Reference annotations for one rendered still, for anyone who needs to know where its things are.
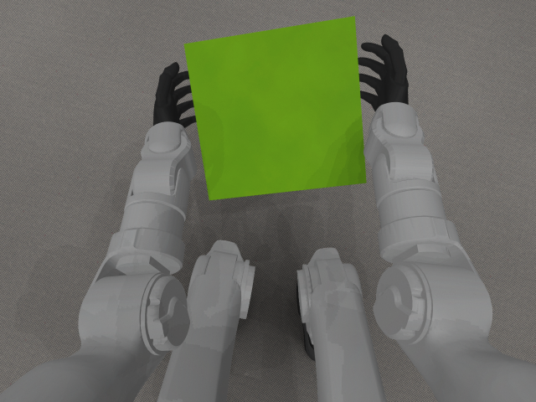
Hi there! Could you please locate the left robot thigh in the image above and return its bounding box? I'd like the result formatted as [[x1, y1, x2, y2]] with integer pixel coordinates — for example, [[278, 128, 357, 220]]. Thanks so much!
[[157, 250, 255, 402]]

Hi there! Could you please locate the right robot upper arm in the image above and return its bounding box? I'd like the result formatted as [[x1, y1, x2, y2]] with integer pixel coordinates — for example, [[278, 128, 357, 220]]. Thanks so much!
[[373, 260, 536, 402]]

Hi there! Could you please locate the carton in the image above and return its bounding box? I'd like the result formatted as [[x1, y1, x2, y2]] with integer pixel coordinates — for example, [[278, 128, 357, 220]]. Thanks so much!
[[184, 16, 367, 200]]

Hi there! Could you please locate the right robot thigh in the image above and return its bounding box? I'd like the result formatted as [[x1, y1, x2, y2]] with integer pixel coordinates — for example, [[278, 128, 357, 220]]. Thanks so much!
[[297, 258, 387, 402]]

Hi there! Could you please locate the robot right hand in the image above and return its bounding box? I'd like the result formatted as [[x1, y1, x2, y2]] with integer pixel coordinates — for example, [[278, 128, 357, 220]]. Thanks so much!
[[358, 34, 409, 111]]

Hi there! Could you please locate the robot left hand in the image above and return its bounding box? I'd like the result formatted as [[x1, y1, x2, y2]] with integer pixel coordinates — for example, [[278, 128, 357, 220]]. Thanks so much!
[[153, 62, 196, 128]]

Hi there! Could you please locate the robot left forearm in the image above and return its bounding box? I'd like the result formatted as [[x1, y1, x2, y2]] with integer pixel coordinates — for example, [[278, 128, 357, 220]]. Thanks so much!
[[78, 121, 198, 334]]

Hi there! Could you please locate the left robot upper arm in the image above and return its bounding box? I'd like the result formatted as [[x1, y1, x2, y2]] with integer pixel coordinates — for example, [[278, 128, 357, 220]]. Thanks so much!
[[0, 272, 190, 402]]

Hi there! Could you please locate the robot right forearm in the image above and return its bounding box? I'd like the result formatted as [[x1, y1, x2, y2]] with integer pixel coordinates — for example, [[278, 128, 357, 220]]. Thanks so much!
[[363, 102, 492, 305]]

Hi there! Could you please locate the robot thigh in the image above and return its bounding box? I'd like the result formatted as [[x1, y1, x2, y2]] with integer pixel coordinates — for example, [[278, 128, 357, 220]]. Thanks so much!
[[157, 250, 255, 402], [297, 258, 387, 402]]

